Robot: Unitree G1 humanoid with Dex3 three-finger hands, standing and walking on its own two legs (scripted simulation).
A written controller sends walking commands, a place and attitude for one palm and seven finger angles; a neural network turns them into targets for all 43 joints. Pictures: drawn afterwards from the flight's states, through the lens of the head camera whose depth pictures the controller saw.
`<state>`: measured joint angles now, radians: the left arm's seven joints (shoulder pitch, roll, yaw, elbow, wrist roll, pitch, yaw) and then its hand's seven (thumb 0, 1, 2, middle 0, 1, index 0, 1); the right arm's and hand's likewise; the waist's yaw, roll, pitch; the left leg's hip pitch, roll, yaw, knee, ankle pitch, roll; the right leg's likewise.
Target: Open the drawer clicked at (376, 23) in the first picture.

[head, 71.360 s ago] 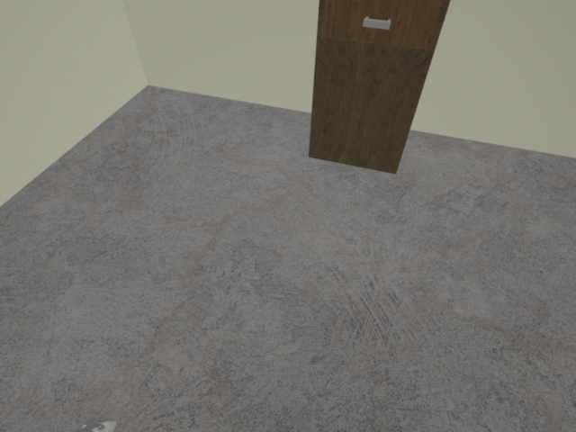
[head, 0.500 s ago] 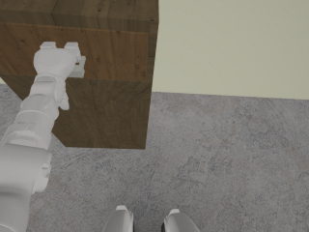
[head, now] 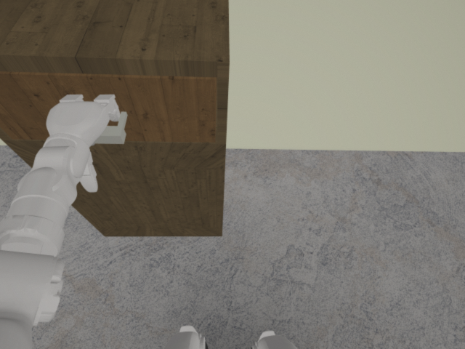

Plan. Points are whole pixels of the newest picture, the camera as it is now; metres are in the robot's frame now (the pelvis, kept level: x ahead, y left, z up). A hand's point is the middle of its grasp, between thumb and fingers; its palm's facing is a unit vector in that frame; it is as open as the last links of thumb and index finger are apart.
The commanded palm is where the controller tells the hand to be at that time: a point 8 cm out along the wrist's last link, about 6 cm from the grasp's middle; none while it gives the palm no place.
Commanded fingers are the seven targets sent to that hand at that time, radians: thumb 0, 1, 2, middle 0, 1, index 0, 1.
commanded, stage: lift the hand off the handle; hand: left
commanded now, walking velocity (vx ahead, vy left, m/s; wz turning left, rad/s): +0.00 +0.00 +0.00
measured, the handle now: (97, 125) +0.52 +0.24 +0.03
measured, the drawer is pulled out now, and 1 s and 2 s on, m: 0.00 0.00 0.00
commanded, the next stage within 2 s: open the thumb to release the handle in 0.02 s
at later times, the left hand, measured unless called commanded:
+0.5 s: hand (94, 133) +0.47 +0.22 +0.06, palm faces +0.01 -0.03 -1.00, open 13.8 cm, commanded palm +0.49 +0.24 +0.07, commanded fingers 0.00 -0.50 0.30 -0.16 -0.34 -0.16 -0.34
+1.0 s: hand (95, 156) +0.44 +0.23 +0.04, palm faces -0.07 +0.02 -1.00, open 16.0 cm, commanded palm +0.49 +0.24 +0.07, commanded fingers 0.00 -0.50 0.30 -0.15 -0.30 -0.15 -0.30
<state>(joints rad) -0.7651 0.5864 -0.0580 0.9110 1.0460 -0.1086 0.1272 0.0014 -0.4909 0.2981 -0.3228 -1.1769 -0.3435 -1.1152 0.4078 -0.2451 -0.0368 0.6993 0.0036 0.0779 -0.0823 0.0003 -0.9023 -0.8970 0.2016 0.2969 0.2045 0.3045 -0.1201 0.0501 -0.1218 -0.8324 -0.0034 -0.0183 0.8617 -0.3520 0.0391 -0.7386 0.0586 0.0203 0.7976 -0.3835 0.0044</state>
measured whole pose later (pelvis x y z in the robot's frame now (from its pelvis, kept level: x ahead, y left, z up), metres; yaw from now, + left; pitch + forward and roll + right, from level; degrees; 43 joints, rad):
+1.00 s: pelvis -0.08 -0.02 -0.04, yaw +0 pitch +20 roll -2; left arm -0.98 0.74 -0.06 1.11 1.03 -0.17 0.15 0.00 -0.49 0.30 -0.18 -0.32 -0.20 -0.36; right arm 0.44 -0.28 0.04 0.69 0.05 0.03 -0.11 0.00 -0.90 -0.90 0.20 0.30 0.20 0.30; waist -0.20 0.04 -0.11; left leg -1.10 -0.01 -0.04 1.04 -0.39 0.04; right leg -1.03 0.07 0.00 1.02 -0.34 -0.01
